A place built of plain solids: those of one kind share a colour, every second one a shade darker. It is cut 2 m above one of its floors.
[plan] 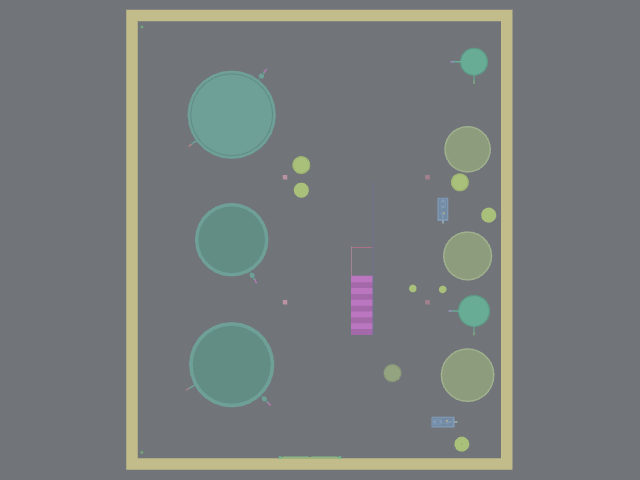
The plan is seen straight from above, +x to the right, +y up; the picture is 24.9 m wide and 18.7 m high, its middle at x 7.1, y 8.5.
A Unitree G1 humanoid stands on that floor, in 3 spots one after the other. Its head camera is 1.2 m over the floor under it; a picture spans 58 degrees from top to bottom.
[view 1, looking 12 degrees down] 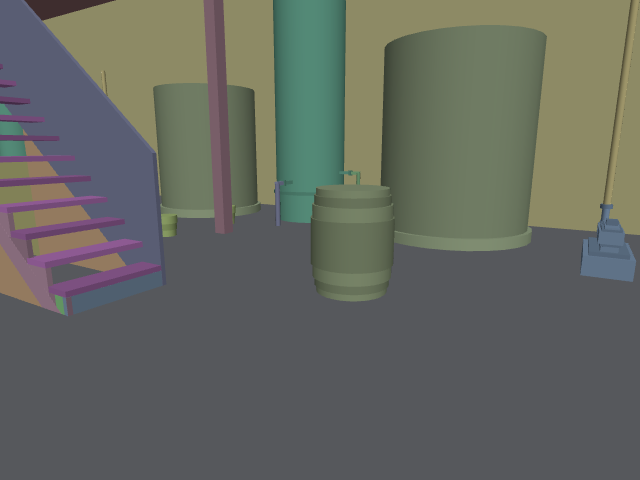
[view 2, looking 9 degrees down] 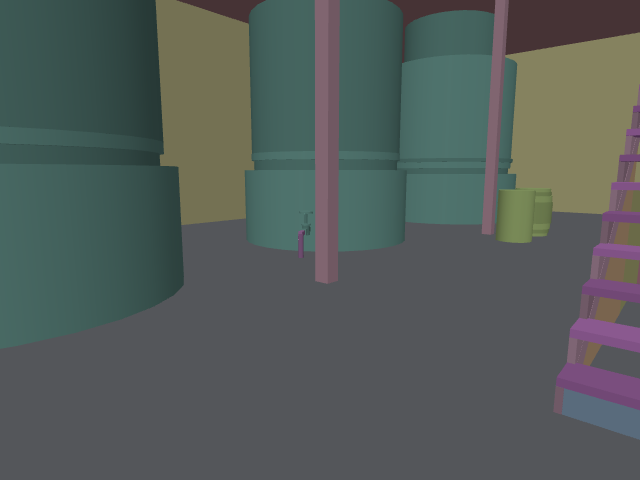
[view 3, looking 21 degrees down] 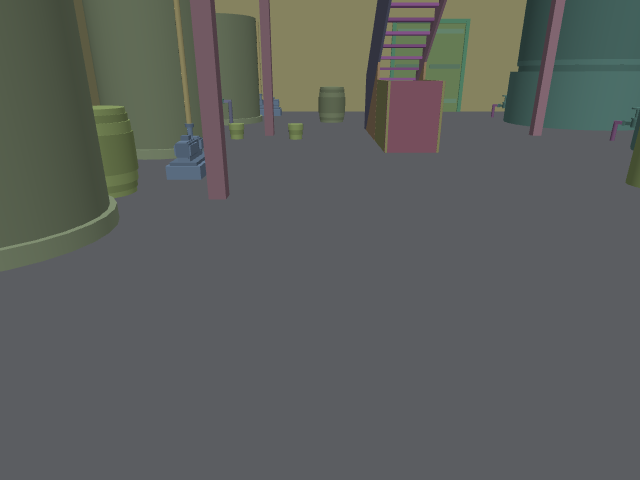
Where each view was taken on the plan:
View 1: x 6.71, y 1.70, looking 31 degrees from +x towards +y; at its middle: foot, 3.44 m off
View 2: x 8.75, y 2.50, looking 131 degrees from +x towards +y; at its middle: column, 4.68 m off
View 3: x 10.24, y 15.32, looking -90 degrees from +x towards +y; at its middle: ground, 3.35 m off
